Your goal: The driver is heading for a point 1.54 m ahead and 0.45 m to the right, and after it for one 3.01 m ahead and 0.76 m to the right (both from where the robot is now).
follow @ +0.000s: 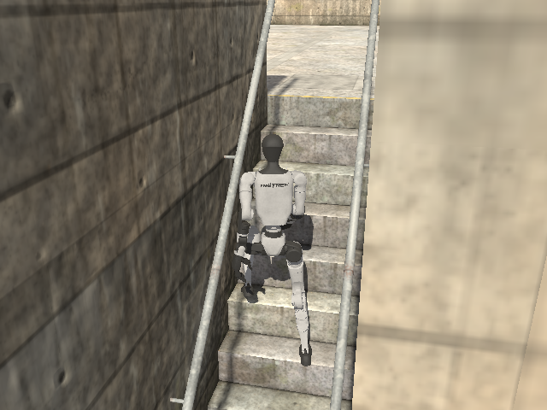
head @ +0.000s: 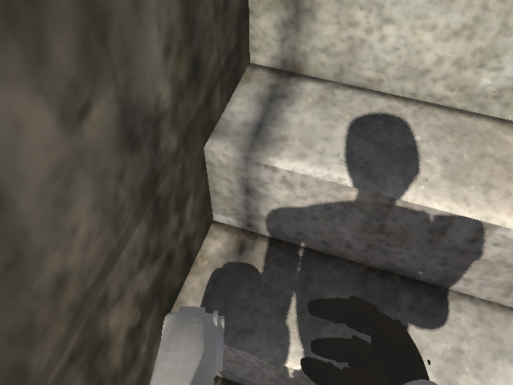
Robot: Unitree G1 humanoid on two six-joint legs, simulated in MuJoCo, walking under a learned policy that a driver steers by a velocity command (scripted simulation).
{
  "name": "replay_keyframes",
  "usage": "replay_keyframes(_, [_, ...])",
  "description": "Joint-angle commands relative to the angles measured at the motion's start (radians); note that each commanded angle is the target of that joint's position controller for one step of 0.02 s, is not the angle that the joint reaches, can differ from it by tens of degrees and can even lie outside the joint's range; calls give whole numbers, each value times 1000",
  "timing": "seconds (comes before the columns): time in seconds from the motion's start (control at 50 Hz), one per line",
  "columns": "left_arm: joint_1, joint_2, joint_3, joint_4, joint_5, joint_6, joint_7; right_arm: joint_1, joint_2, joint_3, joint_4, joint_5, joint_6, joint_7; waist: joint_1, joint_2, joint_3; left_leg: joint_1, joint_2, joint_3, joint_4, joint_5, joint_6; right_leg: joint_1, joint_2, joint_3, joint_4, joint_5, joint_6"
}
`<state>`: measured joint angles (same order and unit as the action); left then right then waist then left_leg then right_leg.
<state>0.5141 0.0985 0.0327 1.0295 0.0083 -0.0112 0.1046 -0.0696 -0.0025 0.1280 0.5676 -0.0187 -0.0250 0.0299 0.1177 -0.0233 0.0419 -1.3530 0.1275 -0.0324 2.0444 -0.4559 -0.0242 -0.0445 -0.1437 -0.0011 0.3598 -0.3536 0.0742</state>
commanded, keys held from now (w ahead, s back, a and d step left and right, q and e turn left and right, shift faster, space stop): w+e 0.70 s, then w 0.28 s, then w+q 0.02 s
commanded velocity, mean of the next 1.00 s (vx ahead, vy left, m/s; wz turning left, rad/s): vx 0.50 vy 0.00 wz -0.45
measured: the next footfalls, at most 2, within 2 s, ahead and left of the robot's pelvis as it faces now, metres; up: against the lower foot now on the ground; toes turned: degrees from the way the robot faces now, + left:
left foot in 0.04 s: +0.17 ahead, +0.20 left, +0.22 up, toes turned +9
right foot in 0.30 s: +0.09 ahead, -0.25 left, +0.22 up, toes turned +2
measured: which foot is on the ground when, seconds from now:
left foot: up 0.00-0.02, down 0.04-0.30, up 0.32-0.78, down 0.80-0.98, up 1.00-1.00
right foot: down 0.00-0.06, up 0.08-0.28, down 0.30-0.70, up 0.72-0.98, down 1.00-1.00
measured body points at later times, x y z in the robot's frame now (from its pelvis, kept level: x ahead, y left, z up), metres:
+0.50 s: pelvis +0.04 -0.15 +0.14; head +0.03 -0.18 +0.59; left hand -0.11 +0.05 +0.02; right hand +0.37 -0.29 +0.16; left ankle -0.02 -0.06 -0.39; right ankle +0.05 -0.25 -0.52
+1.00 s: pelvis -0.06 -0.21 +0.00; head -0.01 -0.34 +0.43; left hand +0.08 -0.03 -0.08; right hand +0.07 -0.48 -0.17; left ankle -0.10 -0.08 -0.69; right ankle -0.09 -0.36 -0.68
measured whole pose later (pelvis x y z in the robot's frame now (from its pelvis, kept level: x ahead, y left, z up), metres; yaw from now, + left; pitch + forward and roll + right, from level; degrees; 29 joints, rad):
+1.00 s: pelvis -0.06 -0.21 +0.00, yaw -24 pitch +2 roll +5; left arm 0.30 0.07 -0.04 0.72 0.06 -0.08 -0.03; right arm -0.01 -0.28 -0.05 0.73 -0.04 0.08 -0.04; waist 0.15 0.19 0.16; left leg -0.26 -0.04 0.14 0.78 -0.28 0.05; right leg -0.57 -0.11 0.10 0.98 0.08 -0.07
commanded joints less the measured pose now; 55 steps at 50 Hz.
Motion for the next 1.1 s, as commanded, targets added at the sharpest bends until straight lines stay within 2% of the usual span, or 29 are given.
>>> replay_keyframes(0.02, [40,211,65,-106,16,50,-22,-169,-180,-86,-238,-19,-57,-33,-202,-355,-311,1192,-132,101,-801,121,23,-431,1,114,-56,1547,-241])
replay_keyframes(0.04, [-54,390,105,-122,-13,50,-23,192,-245,-140,-109,-29,-24,-90,-366,-487,-407,1322,-94,-47,-930,-113,60,-331,-56,204,154,1801,-213])
replay_keyframes(0.06, [-112,386,99,-152,-16,34,-47,363,-335,-185,-50,-53,-13,-97,-455,-199,-527,1574,42,-343,-1185,178,92,-380,-88,217,410,1040,-107])
replay_keyframes(0.08, [-17,207,68,-178,-43,18,-72,319,-383,-215,-8,-158,-15,-129,-344,550,-669,1689,392,-1009,-1269,493,316,-664,132,427,942,298,-105])
replay_keyframes(0.1, [-110,320,101,-168,-62,-17,-111,377,-331,-212,-12,-178,-13,-144,-415,358,-676,1579,438,-1008,-1333,486,367,-732,200,509,1439,192,-50])
replay_keyframes(0.16, [-434,111,33,-468,2,122,-6,-152,-348,-196,22,-63,-33,-73,-128,454,60,648,430,-566,-1523,-17,156,-873,135,428,1911,-168,78])
replay_keyframes(0.2, [-27,134,44,-395,7,160,1,-449,-115,-110,15,40,-25,-50,219,486,198,289,329,-79,-1357,-166,10,-725,73,211,1850,-42,1])
replay_keyframes(0.24, [514,73,55,-129,22,159,4,-698,-58,-62,-62,11,-3,-18,493,285,98,244,179,303,-1151,-160,-77,-432,141,41,1458,259,-33])
replay_keyframes(0.3, [347,10,9,-62,52,149,-54,-460,-149,-109,41,15,9,-58,294,47,11,598,169,307,-903,-98,-58,-321,88,51,520,456,-188])
replay_keyframes(0.32, [197,150,43,-109,90,98,-96,-439,-194,-107,15,6,8,-84,268,-157,20,640,125,223,-618,-143,-41,-436,223,102,464,293,-217])
replay_keyframes(0.34, [-61,311,65,-201,106,46,-98,-242,-138,-101,-24,9,47,-110,40,-585,124,624,17,142,-345,-192,-36,-689,234,466,129,-33,-248])
replay_keyframes(0.38, [38,94,-7,-149,75,-15,-79,-237,-124,-90,-106,-32,6,-63,44,-469,108,584,-67,188,-137,-126,-146,-486,284,133,416,1002,-210])
replay_keyframes(0.42, [114,-4,-35,-144,44,-35,-39,-257,-94,-79,-143,-34,0,15,50,-210,-51,628,-191,137,-205,-59,-174,-395,327,254,406,924,-125])
replay_keyframes(0.48, [-21,299,83,-324,-12,-88,20,-236,-274,-140,-225,26,10,-47,33,-67,-267,556,-134,-307,-329,56,-101,-147,-52,1007,239,30,-300])
replay_keyframes(0.52, [-9,243,92,-334,-7,-82,27,-265,-339,-189,-230,-4,62,-66,17,129,-83,555,-157,-255,-396,188,-106,-235,-87,1083,183,-135,-338])
replay_keyframes(0.64, [17,112,45,-362,-7,-15,50,-32,-164,-151,-70,-13,67,-13,-35,-49,-80,1059,-325,65,-686,176,-49,-546,274,382,298,199,-146])
replay_keyframes(0.68, [-91,134,82,-425,-51,23,70,-32,-125,-131,-42,-83,78,24,-49,-58,-13,1178,-280,166,-1439,211,23,-537,427,131,334,376,77])
replay_keyframes(0.72, [21,156,108,-425,-111,65,72,-174,-74,-121,7,-31,71,45,55,471,12,1105,-23,17,-1912,1020,125,-527,438,17,1384,-420,56])
replay_keyframes(0.76, [183,247,104,-466,-76,38,30,-361,-137,-115,-36,13,10,26,226,305,77,1076,8,66,-2134,1111,75,-633,354,74,1602,-509,-48])
replay_keyframes(0.8, [-12,102,45,-497,-41,-13,-10,-139,-194,-138,37,-6,-7,-39,59,39,33,1347,26,87,-1702,1378,115,-1026,387,41,1738,-480,-50])
replay_keyframes(0.82, [-5,90,3,-489,-28,-48,-31,17,-345,-202,123,-37,-37,-77,-20,70,-88,1689,184,10,-1603,1517,211,-1206,177,73,1614,-399,-51])
replay_keyframes(0.88, [-130,183,-18,-441,-21,-44,-82,158,-349,-203,131,-55,17,-87,-137,151,-345,2106,225,-39,-1517,1573,287,-1405,140,77,1855,-430,9])
replay_keyframes(0.9, [-112,181,-56,-509,-30,-39,-80,32,-425,-224,80,-42,27,-89,-11,288,-403,2045,308,-105,-1547,1462,266,-1307,-11,187,1638,-307,12])
replay_keyframes(0.94, [54,273,-25,-394,25,-74,-123,-420,-409,-203,-127,-69,72,-90,203,10,-416,1326,177,-9,-1513,1764,254,-313,-115,256,612,339,-125])
replay_keyframes(0.98, [102,218,15,-225,78,-86,-166,-450,-308,-169,-156,16,71,-82,224,-89,-216,1157,-15,56,-1064,1376,148,-25,43,2,-29,654,-181])
replay_keyframes(1.0, [-14,180,-24,-189,107,-79,-162,-181,-151,-143,-100,17,55,-52,-15,-507,-172,847,-186,71,-514,142,28,95,17,108,61,1124,-261])
replay_keyframes(1.02, [-253,348,32,-298,150,-102,-89,158,-259,-186,11,70,47,-63,-91,-642,-393,601,-258,-173,7,285,-8,238,-203,555,161,1337,-332])
replay_keyframes(1.04, [-174,315,34,-321,156,-99,-65,202,-284,-197,100,65,33,-17,-5,-303,-500,582,-266,-260,115,308,-46,325,-254,469,170,1365,-301])
replay_keyframes(1.1, [67,273,69,-129,37,-25,-43,177,-198,-240,118,44,-10,-12,-30,-185,-152,316,-283,-206,163,213,-39,259,-167,195,149,805,-196])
